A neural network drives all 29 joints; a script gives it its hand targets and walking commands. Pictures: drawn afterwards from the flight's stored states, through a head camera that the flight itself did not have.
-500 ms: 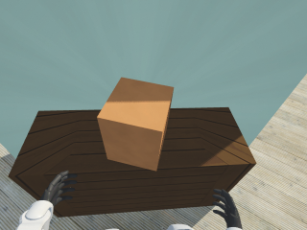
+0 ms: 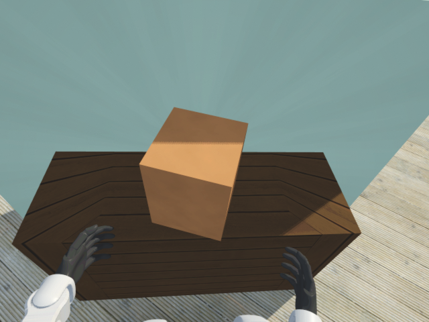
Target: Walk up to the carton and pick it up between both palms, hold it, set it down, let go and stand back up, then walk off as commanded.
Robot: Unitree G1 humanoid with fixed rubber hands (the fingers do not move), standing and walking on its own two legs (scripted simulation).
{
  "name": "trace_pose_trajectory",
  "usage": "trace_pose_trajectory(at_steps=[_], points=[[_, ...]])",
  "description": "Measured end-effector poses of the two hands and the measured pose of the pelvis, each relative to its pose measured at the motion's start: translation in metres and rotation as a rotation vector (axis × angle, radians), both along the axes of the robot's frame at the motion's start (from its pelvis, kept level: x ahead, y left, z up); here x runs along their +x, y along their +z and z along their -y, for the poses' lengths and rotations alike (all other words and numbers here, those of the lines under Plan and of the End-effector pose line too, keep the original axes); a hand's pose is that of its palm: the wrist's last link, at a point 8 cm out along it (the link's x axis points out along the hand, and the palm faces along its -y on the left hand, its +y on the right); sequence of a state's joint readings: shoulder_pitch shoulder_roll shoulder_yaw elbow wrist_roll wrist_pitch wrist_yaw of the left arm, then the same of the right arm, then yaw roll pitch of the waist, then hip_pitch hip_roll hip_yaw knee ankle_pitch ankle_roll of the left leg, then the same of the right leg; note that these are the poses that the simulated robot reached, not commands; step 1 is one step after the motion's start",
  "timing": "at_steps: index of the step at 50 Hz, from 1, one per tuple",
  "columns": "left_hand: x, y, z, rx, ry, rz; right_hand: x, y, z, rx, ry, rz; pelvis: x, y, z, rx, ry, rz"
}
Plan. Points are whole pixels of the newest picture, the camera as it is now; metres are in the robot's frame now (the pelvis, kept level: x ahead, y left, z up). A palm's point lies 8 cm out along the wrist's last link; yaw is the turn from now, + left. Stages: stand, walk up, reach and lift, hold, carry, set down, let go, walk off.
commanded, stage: reach and lift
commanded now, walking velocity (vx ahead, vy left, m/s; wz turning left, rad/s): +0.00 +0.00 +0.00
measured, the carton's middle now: (197, 175) +0.48 +0.04 -0.07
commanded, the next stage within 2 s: none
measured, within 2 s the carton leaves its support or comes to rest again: neither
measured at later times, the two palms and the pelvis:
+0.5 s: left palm (75, 253) +0.24 +0.26 -0.03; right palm (292, 281) +0.20 -0.15 -0.03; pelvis +0.03 +0.00 +0.00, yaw +0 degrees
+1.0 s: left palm (82, 219) +0.30 +0.26 +0.00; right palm (284, 242) +0.26 -0.14 +0.00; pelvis +0.03 +0.00 +0.00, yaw +0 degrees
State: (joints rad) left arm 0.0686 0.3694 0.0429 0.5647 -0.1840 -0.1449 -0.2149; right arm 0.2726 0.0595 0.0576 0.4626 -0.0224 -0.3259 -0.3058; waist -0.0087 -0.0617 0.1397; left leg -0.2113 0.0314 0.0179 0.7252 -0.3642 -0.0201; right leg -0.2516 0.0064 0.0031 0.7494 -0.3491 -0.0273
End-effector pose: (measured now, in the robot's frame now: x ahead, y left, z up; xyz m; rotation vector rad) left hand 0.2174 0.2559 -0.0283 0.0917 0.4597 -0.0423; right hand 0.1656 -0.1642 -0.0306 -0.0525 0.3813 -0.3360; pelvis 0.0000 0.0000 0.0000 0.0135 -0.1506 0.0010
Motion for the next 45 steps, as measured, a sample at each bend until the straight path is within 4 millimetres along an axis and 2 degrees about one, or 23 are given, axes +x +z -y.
trace_pose_trajectory(at_steps=[9, 33, 45], points=[[0.009, 0.001, 0.0, -0.002, -0.009, 0.02, 0.01, 0.003, -0.012, 0.033, -0.037, 0.032, 0.008, 0.0, -0.001, -0.001, 0.0, -0.011], [0.036, 0.003, -0.007, -0.031, 0.046, 0.015, 0.042, 0.003, -0.017, 0.058, -0.048, 0.042, 0.033, 0.001, -0.004, -0.005, 0.001, -0.047], [0.065, 0.02, -0.002, -0.06, 0.041, 0.104, 0.075, 0.022, -0.021, 0.063, -0.033, 0.124, 0.033, 0.001, -0.004, -0.005, 0.001, -0.047]])
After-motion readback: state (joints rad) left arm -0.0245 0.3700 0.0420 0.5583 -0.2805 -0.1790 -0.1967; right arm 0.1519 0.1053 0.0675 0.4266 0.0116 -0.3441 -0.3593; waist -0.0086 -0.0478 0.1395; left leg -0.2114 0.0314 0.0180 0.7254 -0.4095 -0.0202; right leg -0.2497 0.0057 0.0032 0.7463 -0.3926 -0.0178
